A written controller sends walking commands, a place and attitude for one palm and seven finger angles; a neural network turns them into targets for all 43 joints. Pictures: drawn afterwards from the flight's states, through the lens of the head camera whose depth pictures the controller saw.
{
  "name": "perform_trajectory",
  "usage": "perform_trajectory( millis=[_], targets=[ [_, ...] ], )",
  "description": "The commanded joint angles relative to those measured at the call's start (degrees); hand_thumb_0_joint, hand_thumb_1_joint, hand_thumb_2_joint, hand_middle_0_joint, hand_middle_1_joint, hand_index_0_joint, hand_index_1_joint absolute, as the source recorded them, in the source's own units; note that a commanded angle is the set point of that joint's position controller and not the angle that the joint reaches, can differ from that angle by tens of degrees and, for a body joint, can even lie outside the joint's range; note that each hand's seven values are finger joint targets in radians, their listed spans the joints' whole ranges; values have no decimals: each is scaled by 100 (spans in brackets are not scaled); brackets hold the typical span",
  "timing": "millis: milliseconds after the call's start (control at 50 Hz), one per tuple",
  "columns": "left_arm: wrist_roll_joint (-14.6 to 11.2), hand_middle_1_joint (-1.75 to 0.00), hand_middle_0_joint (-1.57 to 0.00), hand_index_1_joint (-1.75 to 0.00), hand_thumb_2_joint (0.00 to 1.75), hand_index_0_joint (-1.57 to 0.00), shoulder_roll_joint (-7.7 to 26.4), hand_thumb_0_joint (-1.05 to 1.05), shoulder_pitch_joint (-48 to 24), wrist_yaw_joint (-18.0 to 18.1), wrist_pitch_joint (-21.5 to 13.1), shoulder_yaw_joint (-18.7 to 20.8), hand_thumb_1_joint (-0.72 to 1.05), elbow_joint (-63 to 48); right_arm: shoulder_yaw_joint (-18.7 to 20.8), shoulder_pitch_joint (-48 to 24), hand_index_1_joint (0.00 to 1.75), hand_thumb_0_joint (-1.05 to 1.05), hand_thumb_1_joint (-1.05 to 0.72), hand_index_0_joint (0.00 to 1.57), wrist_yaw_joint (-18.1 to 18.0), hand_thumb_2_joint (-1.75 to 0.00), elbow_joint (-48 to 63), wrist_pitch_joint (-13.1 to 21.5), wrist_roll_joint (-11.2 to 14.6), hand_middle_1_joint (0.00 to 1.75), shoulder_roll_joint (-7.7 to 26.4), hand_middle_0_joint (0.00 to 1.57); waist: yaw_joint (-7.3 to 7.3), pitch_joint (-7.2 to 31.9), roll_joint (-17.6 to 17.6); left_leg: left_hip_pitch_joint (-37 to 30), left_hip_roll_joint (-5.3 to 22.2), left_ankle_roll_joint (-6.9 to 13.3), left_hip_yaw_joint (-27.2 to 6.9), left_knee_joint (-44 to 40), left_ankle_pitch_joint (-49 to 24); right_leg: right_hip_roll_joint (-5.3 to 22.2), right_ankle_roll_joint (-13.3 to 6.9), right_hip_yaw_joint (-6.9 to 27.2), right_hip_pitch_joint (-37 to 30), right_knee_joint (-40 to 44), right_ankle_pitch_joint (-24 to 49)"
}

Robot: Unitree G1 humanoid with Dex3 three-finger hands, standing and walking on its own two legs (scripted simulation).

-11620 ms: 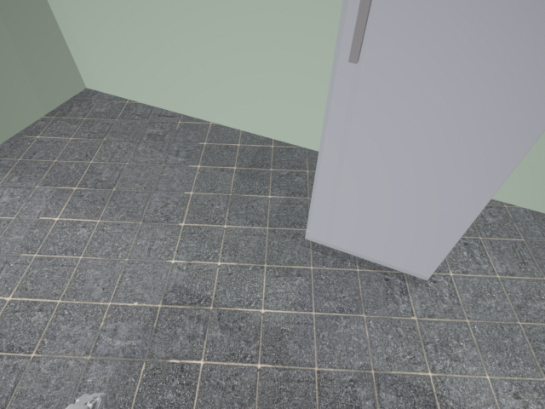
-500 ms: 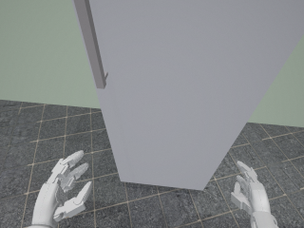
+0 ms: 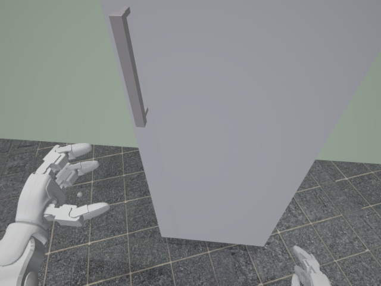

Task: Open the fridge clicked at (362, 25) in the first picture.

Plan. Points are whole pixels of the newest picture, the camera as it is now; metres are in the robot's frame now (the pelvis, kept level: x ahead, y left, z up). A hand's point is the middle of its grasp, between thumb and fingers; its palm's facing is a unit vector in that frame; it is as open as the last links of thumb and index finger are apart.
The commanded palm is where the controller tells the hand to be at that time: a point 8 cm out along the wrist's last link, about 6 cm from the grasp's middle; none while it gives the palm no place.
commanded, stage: raise the hand to about handle height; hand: left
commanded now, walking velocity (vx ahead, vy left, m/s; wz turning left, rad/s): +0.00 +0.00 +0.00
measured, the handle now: (134, 74) +0.45 +0.16 +0.24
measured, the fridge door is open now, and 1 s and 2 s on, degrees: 0 0 0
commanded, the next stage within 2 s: move the hooked fingers beside the handle in 1.14 s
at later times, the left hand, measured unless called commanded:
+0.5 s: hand (32, 138) +0.27 +0.27 +0.23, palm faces +0.10 -0.99 -0.14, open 13.9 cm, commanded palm +0.23 +0.31 +0.25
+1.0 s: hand (36, 114) +0.29 +0.27 +0.26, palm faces +0.07 -0.99 -0.13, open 14.0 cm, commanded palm +0.25 +0.31 +0.27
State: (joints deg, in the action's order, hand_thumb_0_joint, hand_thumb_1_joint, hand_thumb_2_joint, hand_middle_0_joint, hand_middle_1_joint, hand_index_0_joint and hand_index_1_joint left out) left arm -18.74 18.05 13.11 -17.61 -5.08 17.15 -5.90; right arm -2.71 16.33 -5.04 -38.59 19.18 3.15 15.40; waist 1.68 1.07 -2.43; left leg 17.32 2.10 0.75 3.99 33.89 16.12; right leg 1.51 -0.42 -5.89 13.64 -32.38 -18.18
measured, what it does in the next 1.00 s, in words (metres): stands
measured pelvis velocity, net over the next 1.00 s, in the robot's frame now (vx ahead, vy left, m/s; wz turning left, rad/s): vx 0.01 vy -0.01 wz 0.00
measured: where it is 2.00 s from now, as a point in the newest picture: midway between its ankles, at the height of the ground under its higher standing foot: outside the picture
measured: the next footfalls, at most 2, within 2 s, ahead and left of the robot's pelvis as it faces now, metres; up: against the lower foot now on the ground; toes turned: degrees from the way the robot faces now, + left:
none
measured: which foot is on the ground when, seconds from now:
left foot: down 0.00-1.00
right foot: down 0.00-1.00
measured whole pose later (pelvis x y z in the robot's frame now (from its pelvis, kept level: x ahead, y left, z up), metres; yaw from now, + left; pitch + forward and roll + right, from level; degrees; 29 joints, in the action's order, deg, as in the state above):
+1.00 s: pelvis +0.01 -0.01 +0.01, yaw +0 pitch -3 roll +0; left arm -19.4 31.3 -13.6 -26.3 21.0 30.4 0.8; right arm -4.9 10.2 -5.1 -35.8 11.7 5.8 17.1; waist 3.3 0.9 -3.7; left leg 9.1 1.9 -0.1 3.7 25.7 13.3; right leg 1.0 -1.1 -6.2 5.9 -25.3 -16.2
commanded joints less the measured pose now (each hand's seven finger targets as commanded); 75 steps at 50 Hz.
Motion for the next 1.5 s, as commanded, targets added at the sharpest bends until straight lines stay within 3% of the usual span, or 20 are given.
perform_trajectory(
  millis=[0,100,160,220,280,380,600,640,700,760,820,860,940,1000,1040,1080,1260,1360,1400,1480],
  targets=[
    [-74,-103,-28,-103,41,-28,1262,0,-1370,13,-11,709,-24,-1356,218,-951,30,0,-90,20,-81,-90,1048,468,53,30,614,20,168,659,-98,-844,-80,69,-521,-889,-756,-146,-14,87,-26,694,849],
    [-151,-111,-29,-111,36,-29,1530,0,-1892,-94,382,1012,-36,-1422,149,-1055,30,0,-90,20,-101,-90,1025,361,61,30,600,20,223,767,-321,-1199,-113,43,-502,-1002,-1250,-158,-43,80,-336,806,1419],
    [-176,-115,-29,-115,33,-29,1649,0,-2207,-212,683,1077,-43,-1157,99,-1126,30,0,-90,20,-110,-90,1007,252,96,30,602,20,233,606,-163,-1260,-110,62,-500,-1080,-1212,-174,-44,110,-370,960,1413],
    [-149,-120,-30,-120,30,-30,1764,0,-2816,-323,1016,1044,-50,-1130,45,-1235,30,0,-90,20,-128,-90,1063,139,138,30,574,20,184,592,-388,-1399,-139,57,-529,-1156,-1104,-170,-47,116,-307,1035,1342],
    [-151,-120,-30,-120,30,-30,2050,0,-3059,-418,1314,1263,-50,-915,12,-1297,30,0,-90,20,-132,-90,1074,1,156,30,589,20,200,650,-156,-1434,-164,92,-521,-1181,-1139,-155,-49,152,-413,1150,1400],
    [-149,-120,-30,-120,30,-30,2459,0,-3760,-570,1659,1479,-50,-796,-55,-1474,30,0,-90,20,-112,-90,1137,-172,190,30,583,20,220,788,-363,-1561,-209,90,-524,-1186,-1231,-123,-69,188,-502,1225,1521],
    [-109,-120,-30,-120,30,-30,3289,0,-4928,-936,2222,1802,-50,-50,-79,-1657,30,0,-90,20,-61,-90,1167,-332,281,30,693,20,222,939,-164,-1615,-244,146,-546,-1141,-1253,-40,-45,269,-489,1290,1566],
    [-108,-120,-30,-120,30,-30,3259,0,-4886,-999,2296,1797,-50,160,-66,-1648,30,0,-90,20,-38,-90,1208,-330,287,30,703,20,233,1017,-220,-1645,-260,147,-551,-1110,-1321,-34,-52,259,-484,1217,1657],
    [-167,-120,-30,-120,30,-30,2958,0,-4494,-1117,2444,1565,-50,549,-51,-1636,30,0,-90,20,18,-90,1218,-418,341,30,757,20,207,738,146,-1414,-224,133,-512,-1051,-1162,12,11,333,-335,1225,1605],
    [-168,-120,-30,-120,30,-30,3091,0,-4445,-1099,2424,1660,-50,259,-16,-1649,30,0,-90,20,55,-90,1292,-441,347,30,773,20,257,869,122,-1448,-206,127,-497,-987,-1214,19,8,352,-342,1192,1564],
    [-166,-120,-30,-120,30,-30,3345,0,-4732,-950,2270,1954,-50,-472,0,-1692,30,0,-90,20,24,-90,1401,-393,302,30,726,20,265,1302,-255,-1706,-249,145,-480,-970,-1428,-27,-30,270,-457,1073,1736],
    [-174,-120,-30,-120,30,-30,3478,0,-4518,-830,2177,2149,-50,-582,-3,-1656,30,0,-90,20,21,-90,1347,-389,274,30,696,20,327,1241,-183,-1690,-207,149,-461,-951,-1567,-40,-25,265,-529,1110,1847],
    [-148,-120,-30,-120,30,-30,3303,0,-4612,-735,2213,2069,-50,-421,7,-1605,30,0,-90,20,-33,-90,1283,-345,275,30,696,20,251,1058,-465,-1690,-218,135,-446,-1014,-1450,-43,-31,224,-365,1083,1783],
    [-96,-120,-30,-120,30,-30,3162,0,-4697,-762,2343,1834,-50,-290,-4,-1603,30,0,-90,20,-49,-90,1264,-369,302,30,714,20,202,911,-330,-1634,-205,139,-450,-1007,-1422,-35,-11,233,-316,1107,1783],
    [-74,-120,-30,-120,30,-30,3094,0,-4768,-796,2380,1713,-50,-310,-13,-1599,30,0,-90,20,-57,-90,1284,-362,316,30,705,20,177,974,-486,-1716,-210,131,-457,-1017,-1387,-47,-18,213,-270,1085,1713],
    [-93,-120,-30,-120,30,-30,3177,0,-4661,-826,2389,1790,-50,-270,-11,-1578,30,0,-90,20,-58,-90,1281,-376,303,30,717,20,184,1022,-187,-1702,-208,149,-471,-993,-1399,-47,-4,234,-313,1123,1764],
    [-182,-120,-30,-120,30,-30,3212,0,-4460,-891,2343,1913,-50,-143,-5,-1591,30,0,-90,20,-13,-90,1241,-408,289,30,702,20,224,1056,-16,-1709,-196,152,-479,-913,-1662,-39,-2,217,-369,1077,2124],
    [-100,-120,-30,-120,30,-30,3144,0,-4783,-866,2305,1705,-50,-49,-1,-1558,30,0,-90,20,-43,-90,1201,-416,292,30,701,20,168,1050,-162,-1771,-191,147,-497,-921,-1585,-36,-25,219,-280,1100,1976],
    [-59,-120,-30,-120,30,-30,2972,0,-5139,-852,2258,1506,-50,-353,-18,-1616,30,0,-90,20,-56,-90,1253,-417,304,30,666,20,115,1163,-447,-1857,-209,128,-511,-958,-1652,-35,-45,184,-304,1040,2006],
    [-96,-120,-30,-120,30,-30,3033,0,-4918,-770,2181,1677,-50,-442,-15,-1596,30,0,-90,20,-49,-90,1252,-416,270,30,662,20,187,1317,-294,-1853,-201,127,-536,-966,-1790,-28,-59,160,-455,1005,2146]
  ],
)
